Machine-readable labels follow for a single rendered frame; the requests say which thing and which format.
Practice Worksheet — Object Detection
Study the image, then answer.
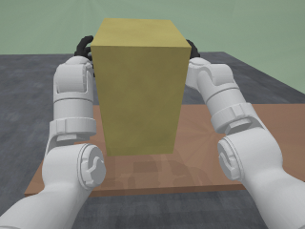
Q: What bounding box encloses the robot right hand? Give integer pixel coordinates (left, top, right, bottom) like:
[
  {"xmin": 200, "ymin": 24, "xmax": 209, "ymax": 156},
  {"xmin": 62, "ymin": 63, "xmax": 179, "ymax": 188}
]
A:
[{"xmin": 186, "ymin": 39, "xmax": 200, "ymax": 60}]

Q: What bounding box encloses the table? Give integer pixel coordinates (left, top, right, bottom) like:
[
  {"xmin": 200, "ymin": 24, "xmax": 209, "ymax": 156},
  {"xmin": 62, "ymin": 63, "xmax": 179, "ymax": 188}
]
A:
[{"xmin": 24, "ymin": 103, "xmax": 305, "ymax": 198}]

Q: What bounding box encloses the left robot forearm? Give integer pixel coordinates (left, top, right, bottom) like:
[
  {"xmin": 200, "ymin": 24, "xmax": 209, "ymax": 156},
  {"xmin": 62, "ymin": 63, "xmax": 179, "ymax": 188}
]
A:
[{"xmin": 42, "ymin": 55, "xmax": 97, "ymax": 182}]

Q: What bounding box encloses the right robot forearm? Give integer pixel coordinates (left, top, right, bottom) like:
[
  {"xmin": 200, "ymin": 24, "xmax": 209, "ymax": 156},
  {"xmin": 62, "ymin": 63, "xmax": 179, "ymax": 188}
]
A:
[{"xmin": 185, "ymin": 57, "xmax": 283, "ymax": 165}]

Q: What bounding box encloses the carton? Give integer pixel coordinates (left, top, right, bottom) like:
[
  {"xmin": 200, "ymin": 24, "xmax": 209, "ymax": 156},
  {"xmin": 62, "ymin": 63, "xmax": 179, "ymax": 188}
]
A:
[{"xmin": 90, "ymin": 17, "xmax": 192, "ymax": 156}]

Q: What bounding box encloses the robot right upper arm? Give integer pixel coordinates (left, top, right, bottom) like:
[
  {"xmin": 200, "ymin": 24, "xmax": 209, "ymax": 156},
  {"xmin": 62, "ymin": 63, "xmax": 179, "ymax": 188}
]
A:
[{"xmin": 217, "ymin": 127, "xmax": 305, "ymax": 229}]

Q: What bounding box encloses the robot left hand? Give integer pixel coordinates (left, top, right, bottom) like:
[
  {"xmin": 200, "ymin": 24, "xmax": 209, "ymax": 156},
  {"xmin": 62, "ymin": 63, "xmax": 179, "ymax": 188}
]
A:
[{"xmin": 74, "ymin": 35, "xmax": 95, "ymax": 77}]

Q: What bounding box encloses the robot left upper arm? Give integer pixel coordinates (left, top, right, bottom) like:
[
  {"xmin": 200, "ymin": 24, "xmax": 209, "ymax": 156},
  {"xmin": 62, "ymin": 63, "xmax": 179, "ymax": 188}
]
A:
[{"xmin": 0, "ymin": 143, "xmax": 107, "ymax": 229}]

